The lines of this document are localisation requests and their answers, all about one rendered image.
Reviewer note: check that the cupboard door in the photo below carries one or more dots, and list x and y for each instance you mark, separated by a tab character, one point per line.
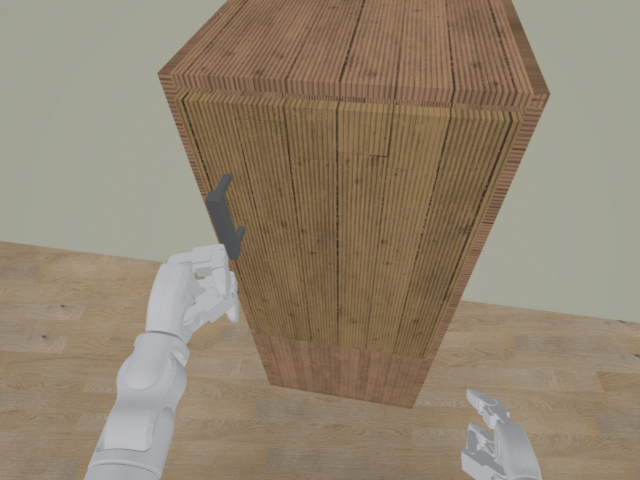
359	217

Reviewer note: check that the robot right hand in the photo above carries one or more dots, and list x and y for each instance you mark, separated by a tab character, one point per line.
507	454

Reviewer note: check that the handle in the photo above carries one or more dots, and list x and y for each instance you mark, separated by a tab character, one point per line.
221	218

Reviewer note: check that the robot left forearm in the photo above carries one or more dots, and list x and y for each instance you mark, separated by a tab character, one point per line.
136	437

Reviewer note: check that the robot left hand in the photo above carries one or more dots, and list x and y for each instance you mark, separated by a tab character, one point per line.
176	288

